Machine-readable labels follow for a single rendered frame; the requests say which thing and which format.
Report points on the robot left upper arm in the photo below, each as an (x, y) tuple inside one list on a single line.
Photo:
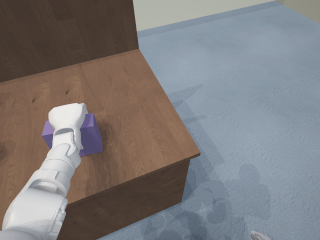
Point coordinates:
[(38, 215)]

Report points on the sponge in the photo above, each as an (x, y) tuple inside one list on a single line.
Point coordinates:
[(91, 139)]

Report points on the table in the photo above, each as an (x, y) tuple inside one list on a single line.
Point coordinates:
[(60, 52)]

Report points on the robot left hand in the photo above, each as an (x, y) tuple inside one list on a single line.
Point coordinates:
[(69, 114)]

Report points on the left robot forearm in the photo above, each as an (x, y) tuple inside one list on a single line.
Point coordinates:
[(56, 171)]

